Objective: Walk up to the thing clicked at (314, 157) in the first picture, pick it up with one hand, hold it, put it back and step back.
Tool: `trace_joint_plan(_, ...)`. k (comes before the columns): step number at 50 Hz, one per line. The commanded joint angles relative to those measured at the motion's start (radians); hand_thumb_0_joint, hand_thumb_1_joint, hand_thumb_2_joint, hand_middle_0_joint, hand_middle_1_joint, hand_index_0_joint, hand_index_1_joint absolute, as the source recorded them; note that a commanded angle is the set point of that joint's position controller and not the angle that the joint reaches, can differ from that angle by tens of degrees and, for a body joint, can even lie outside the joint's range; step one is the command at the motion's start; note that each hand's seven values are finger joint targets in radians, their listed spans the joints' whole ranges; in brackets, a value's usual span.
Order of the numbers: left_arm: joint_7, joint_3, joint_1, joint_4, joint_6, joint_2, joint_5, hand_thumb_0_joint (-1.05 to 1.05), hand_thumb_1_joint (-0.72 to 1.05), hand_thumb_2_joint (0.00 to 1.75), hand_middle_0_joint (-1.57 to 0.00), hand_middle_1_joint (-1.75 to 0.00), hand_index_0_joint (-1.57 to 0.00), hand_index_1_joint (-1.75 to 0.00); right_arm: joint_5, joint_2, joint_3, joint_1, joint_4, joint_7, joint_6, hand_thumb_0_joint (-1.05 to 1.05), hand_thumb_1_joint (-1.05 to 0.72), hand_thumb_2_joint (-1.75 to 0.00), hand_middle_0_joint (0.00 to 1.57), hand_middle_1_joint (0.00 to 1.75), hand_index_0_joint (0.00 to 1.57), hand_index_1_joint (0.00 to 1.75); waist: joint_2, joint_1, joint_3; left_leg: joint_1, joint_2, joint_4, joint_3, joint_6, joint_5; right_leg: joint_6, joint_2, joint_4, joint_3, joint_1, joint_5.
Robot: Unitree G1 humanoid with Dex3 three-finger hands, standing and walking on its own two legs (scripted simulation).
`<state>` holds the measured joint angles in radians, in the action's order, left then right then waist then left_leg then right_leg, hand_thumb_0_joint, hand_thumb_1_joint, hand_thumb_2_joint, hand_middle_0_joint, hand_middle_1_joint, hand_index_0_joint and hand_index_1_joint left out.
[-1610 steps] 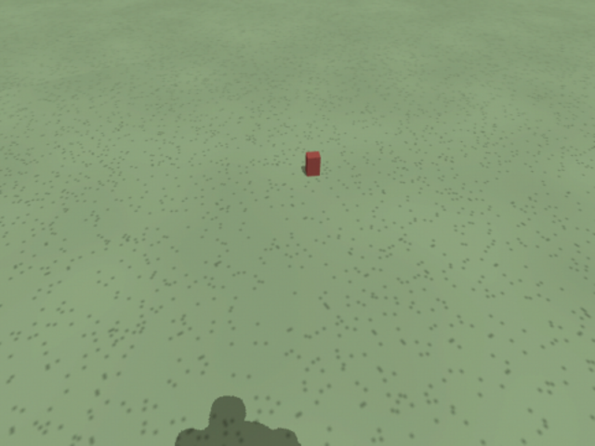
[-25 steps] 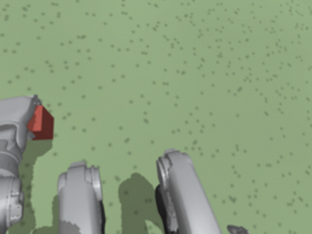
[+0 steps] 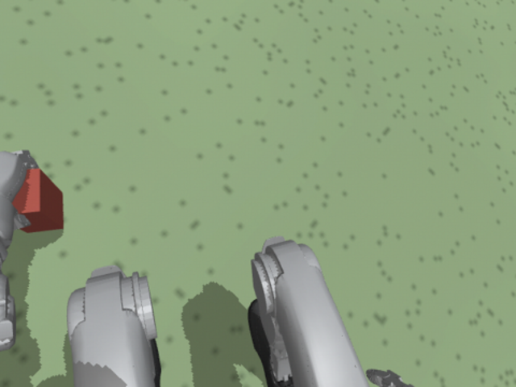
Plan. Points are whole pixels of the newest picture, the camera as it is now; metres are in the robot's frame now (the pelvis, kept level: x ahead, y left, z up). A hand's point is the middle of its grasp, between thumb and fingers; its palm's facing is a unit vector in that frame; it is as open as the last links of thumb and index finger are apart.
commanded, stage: lower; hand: left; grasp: from above
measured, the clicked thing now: (33, 202) +0.46 +0.30 -0.25
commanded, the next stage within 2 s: rest in 0.10 s
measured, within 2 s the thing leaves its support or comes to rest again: rests again in 0.16 s
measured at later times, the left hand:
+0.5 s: hand (15, 200) +0.45 +0.31 -0.21, palm faces -0.46 -0.11 -0.88, open 9.7 cm
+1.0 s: hand (14, 204) +0.45 +0.32 -0.22, palm faces -0.42 -0.11 -0.90, open 10.4 cm
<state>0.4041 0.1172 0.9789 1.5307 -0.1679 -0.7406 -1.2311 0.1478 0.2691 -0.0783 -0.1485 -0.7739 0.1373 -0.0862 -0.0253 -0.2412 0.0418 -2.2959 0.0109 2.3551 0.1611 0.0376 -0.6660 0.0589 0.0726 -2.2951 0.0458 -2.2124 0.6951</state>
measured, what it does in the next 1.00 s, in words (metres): stands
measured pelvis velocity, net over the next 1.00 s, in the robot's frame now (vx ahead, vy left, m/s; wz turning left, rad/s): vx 0.00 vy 0.01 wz -0.06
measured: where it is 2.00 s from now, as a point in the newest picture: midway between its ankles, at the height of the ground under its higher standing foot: (214, 382)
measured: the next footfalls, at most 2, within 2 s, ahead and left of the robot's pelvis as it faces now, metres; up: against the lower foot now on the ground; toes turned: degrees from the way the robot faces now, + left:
none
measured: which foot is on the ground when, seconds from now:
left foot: down 0.00-1.00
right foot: down 0.00-1.00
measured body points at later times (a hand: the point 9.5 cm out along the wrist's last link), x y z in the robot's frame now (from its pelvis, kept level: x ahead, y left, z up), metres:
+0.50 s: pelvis +0.00 +0.00 -0.03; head +0.25 +0.07 +0.34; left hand +0.47 +0.31 -0.16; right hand +0.06 -0.26 -0.13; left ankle +0.08 +0.14 -0.31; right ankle +0.10 -0.13 -0.31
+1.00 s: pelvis +0.00 +0.01 -0.03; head +0.24 +0.09 +0.33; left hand +0.47 +0.32 -0.17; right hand +0.03 -0.27 -0.12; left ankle +0.08 +0.14 -0.31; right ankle +0.10 -0.13 -0.31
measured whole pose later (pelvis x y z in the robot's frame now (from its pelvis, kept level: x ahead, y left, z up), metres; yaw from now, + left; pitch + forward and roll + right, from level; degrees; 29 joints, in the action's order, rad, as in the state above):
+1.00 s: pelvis +0.00 +0.01 -0.03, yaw -3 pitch +30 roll -10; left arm 0.54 0.13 0.99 1.65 -0.18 -0.85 -1.25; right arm 0.19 0.30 -0.15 -0.15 -0.76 0.18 -0.14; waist -0.06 -0.28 -0.02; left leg -2.36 0.01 2.49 0.21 0.03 -0.67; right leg 0.07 0.10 -2.38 0.08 -2.26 0.68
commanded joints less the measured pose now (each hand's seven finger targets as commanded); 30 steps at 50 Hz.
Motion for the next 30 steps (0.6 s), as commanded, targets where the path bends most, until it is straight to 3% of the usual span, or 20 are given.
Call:
trace_joint_plan(1, 0.068, 0.036, 0.322, -0.191, -0.021, -0.287, 0.004, 0.0, 0.63, 0.79, -1.07, -0.62, -1.06, -0.64, 0.001, 0.242, 0.066, -0.194, 0.008, -0.013, 0.002, 0.0, -0.92, -0.9, 0.2, 0.3, 0.2, 0.3, 0.334, 0.009, 0.712, 0.527, -0.002, -0.197, -0.123, -0.056, 0.173, -0.09, 0.008, 0.203, 0.113, 0.334, -0.252)
trace_joint_plan(2, 0.077, 0.055, 0.334, -0.213, -0.025, -0.313, 0.003, 0.0, 0.65, 0.8, -1.08, -0.64, -1.07, -0.65, 0.002, 0.249, 0.07, -0.193, 0.01, -0.014, 0.003, 0.0, -0.92, -0.9, 0.2, 0.3, 0.2, 0.3, 0.362, 0.003, 0.716, 0.541, -0.001, -0.193, -0.123, -0.054, 0.177, -0.09, 0.006, 0.194, 0.114, 0.326, -0.26)
trace_joint_plan(7, 0.114, 0.074, 0.312, -0.264, -0.009, -0.313, -0.001, 0.0, 0.63, 0.78, -1.07, -0.62, -1.06, -0.63, 0.006, 0.248, 0.08, -0.175, 0.011, -0.011, 0.012, 0.0, -0.91, -0.9, 0.2, 0.3, 0.2, 0.3, 0.417, 0.016, 0.747, 0.574, 0.0, -0.186, -0.124, -0.047, 0.185, -0.096, 0.008, 0.164, 0.119, 0.287, -0.27)
trace_joint_plan(8, 0.12, 0.08, 0.314, -0.258, -0.002, -0.313, -0.001, 0.0, 0.65, 0.78, -1.07, -0.63, -1.07, -0.64, 0.009, 0.249, 0.078, -0.182, 0.012, -0.01, 0.01, 0.0, -0.91, -0.9, 0.2, 0.3, 0.2, 0.3, 0.418, 0.003, 0.729, 0.568, -0.001, -0.185, -0.124, -0.047, 0.179, -0.096, 0.005, 0.161, 0.123, 0.279, -0.261)
trace_joint_plan(14, 0.135, 0.048, 0.332, -0.193, 0.025, -0.291, 0.003, 0.0, 0.56, 0.75, -1.02, -0.56, -1.0, -0.57, 0.011, 0.257, 0.069, -0.176, 0.001, -0.007, 0.001, 0.0, -0.9, -0.9, 0.2, 0.3, 0.2, 0.3, 0.385, -0.018, 0.67, 0.512, 0.002, -0.16, -0.115, -0.054, 0.142, -0.094, 0.008, 0.161, 0.129, 0.234, -0.234)
trace_joint_plan(17, 0.126, 0.019, 0.342, -0.119, 0.025, -0.277, 0.002, 0.0, 0.57, 0.75, -1.01, -0.57, -1.0, -0.58, 0.015, 0.261, 0.051, -0.195, 0.0, -0.001, -0.008, 0.0, -0.9, -0.9, 0.2, 0.3, 0.2, 0.3, 0.327, -0.045, 0.62, 0.459, 0.001, -0.135, -0.106, -0.062, 0.152, -0.088, 0.009, 0.16, 0.135, 0.249, -0.244)
trace_joint_plan(27, 0.111, 0.017, 0.306, 0.028, -0.029, -0.321, 0.025, 0.0, 0.63, 0.74, -1.06, -0.58, -1.06, -0.59, 0.027, 0.289, 0.009, -0.189, 0.026, 0.013, -0.03, 0.0, -0.91, -0.9, 0.2, 0.3, 0.2, 0.3, 0.207, -0.062, 0.555, 0.348, 0.002, -0.098, -0.086, -0.074, 0.122, -0.073, 0.024, 0.167, 0.15, 0.309, -0.212)
trace_joint_plan(30, 0.12, 0.007, 0.31, 0.047, -0.049, -0.319, 0.02, 0.0, 0.56, 0.7, -0.97, -0.66, -0.99, -0.65, 0.034, 0.291, -0.003, -0.179, 0.032, 0.013, -0.032, 0.0, -0.91, -0.9, 0.2, 0.3, 0.2, 0.3, 0.219, -0.07, 0.547, 0.354, 0.006, -0.096, -0.078, -0.071, 0.105, -0.074, 0.031, 0.165, 0.156, 0.307, -0.201)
